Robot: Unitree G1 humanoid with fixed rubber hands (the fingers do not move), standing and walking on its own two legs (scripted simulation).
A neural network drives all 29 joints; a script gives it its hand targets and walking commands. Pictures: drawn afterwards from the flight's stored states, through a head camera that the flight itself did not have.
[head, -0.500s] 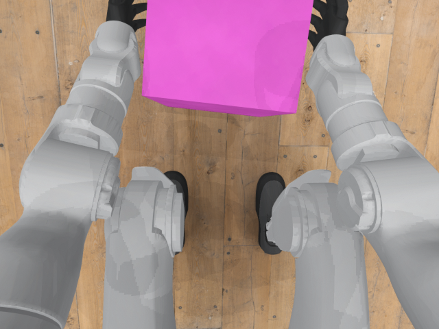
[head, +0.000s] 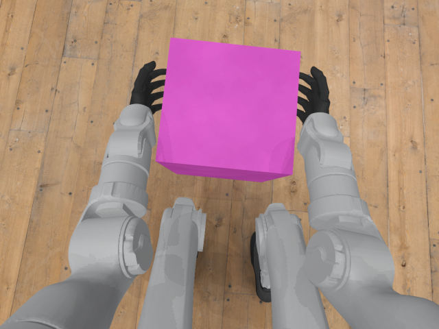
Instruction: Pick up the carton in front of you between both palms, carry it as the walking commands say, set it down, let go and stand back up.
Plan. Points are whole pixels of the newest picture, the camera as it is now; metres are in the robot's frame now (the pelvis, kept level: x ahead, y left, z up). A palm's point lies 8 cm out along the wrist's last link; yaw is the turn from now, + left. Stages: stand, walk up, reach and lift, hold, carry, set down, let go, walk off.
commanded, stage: reach and lift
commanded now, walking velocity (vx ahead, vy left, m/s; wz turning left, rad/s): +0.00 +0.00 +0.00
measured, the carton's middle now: (225, 125) +0.47 +0.03 -0.14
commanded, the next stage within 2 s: none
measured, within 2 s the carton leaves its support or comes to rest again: neither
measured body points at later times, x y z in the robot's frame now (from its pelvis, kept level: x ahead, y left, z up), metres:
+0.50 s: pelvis +0.04 +0.00 +0.13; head +0.20 +0.02 +0.55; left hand +0.45 +0.17 +0.08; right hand +0.45 -0.13 +0.09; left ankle +0.12 +0.12 -0.43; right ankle +0.11 -0.12 -0.43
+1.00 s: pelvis +0.09 +0.00 +0.26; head +0.13 +0.01 +0.71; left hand +0.41 +0.16 +0.24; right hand +0.42 -0.14 +0.24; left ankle +0.12 +0.12 -0.43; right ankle +0.11 -0.12 -0.43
